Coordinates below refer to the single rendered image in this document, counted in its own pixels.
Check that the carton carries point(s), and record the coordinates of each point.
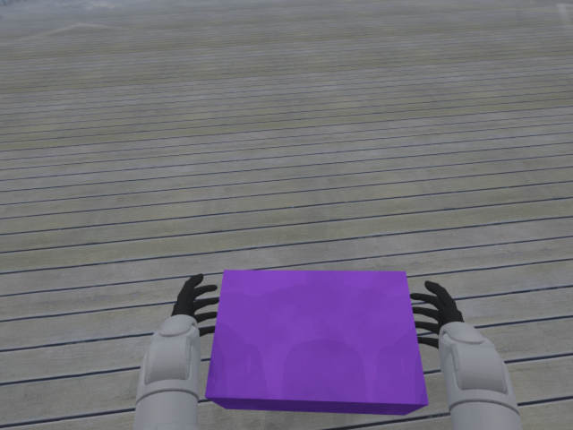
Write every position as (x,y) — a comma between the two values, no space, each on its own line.
(316,341)

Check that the right robot forearm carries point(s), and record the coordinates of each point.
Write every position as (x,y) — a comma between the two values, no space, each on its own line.
(478,385)

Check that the left robot forearm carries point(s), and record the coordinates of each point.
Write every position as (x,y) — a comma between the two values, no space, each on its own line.
(169,382)

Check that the right robot hand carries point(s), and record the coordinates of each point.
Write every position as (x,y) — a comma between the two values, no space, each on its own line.
(447,313)

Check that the left robot hand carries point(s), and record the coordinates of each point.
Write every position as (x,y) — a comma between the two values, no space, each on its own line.
(185,304)

